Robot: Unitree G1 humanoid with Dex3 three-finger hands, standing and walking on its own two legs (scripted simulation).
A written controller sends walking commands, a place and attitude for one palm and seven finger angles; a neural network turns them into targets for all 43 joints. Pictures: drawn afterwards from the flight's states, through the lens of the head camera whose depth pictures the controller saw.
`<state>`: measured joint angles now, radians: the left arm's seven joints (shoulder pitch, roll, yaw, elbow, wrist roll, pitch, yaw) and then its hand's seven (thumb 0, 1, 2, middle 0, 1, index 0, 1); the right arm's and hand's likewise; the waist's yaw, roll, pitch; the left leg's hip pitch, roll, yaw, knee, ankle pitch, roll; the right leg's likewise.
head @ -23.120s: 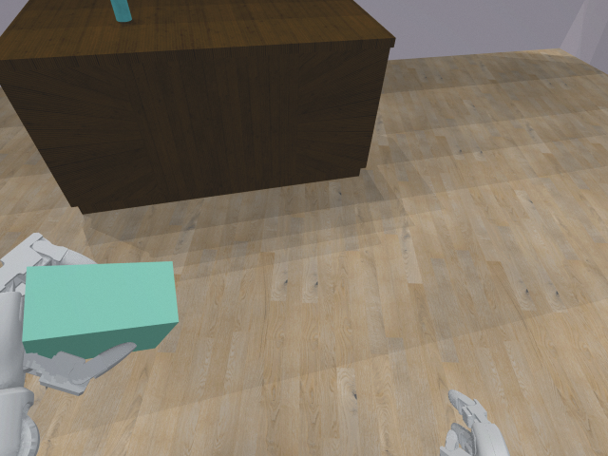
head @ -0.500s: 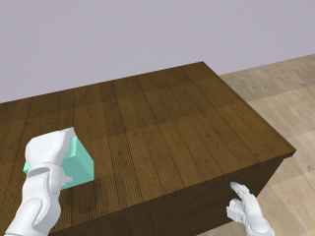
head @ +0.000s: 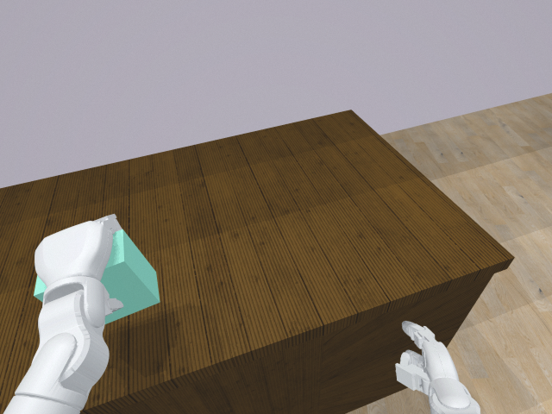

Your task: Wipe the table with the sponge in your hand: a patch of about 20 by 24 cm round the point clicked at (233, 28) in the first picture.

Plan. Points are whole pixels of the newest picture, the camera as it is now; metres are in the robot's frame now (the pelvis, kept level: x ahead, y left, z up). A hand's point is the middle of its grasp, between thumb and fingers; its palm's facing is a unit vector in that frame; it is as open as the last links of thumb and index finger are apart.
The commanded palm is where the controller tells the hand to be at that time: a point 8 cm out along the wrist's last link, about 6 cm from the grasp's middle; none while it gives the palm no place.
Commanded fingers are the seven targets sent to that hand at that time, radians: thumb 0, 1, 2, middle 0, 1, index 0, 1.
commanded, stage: move the sponge above the wiping area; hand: left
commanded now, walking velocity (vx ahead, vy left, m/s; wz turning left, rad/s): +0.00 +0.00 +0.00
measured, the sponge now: (110, 288) +0.25 +0.31 +0.06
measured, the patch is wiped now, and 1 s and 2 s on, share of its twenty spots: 0.00 0.00 0.00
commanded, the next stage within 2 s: lower the sponge onto the table in 1.90 s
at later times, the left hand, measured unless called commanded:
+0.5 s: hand (101, 276) +0.25 +0.31 +0.09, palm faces +0.05 -0.12 -0.99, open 10.3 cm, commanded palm +0.21 +0.28 +0.15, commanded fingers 0.00 0.10 1.30 -1.20 -1.60 -1.20 -1.60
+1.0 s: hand (123, 295) +0.23 +0.27 +0.07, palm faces -0.01 -0.19 -0.98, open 10.3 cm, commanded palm +0.21 +0.27 +0.15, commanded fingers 0.00 0.10 1.30 -1.20 -1.60 -1.20 -1.60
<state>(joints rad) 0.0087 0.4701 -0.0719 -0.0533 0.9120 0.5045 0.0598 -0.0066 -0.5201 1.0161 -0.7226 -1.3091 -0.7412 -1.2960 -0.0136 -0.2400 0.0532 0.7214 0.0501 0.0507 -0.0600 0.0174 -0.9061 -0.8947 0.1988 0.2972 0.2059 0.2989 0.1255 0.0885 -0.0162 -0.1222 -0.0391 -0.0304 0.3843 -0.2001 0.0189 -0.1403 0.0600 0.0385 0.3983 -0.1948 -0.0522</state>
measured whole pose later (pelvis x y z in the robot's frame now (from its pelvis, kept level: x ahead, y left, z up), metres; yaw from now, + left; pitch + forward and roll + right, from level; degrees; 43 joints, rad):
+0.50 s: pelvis +0.00 +0.00 +0.00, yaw +1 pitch -3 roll +0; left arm 0.01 0.46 -0.07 -0.04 0.88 0.57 0.00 -0.01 -0.52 1.02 -0.72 -1.30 -0.74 -1.29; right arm -0.02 -0.26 0.05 0.70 0.06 0.05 -0.06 0.02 -0.91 -0.89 0.20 0.30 0.21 0.30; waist 0.11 0.10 -0.02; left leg -0.14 -0.04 -0.04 0.39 -0.20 0.02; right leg -0.15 0.06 0.03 0.40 -0.20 -0.05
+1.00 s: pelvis +0.01 +0.00 +0.00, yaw +1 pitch -3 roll +0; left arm 0.09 0.42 -0.14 -0.12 0.88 0.60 -0.03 -0.01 -0.52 1.02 -0.73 -1.30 -0.75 -1.29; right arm -0.02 -0.27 0.05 0.67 0.06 0.08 -0.05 0.02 -0.91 -0.89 0.20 0.30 0.21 0.30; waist 0.11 0.10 -0.02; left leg -0.14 -0.04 -0.05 0.41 -0.21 0.02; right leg -0.16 0.06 0.02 0.42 -0.21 -0.06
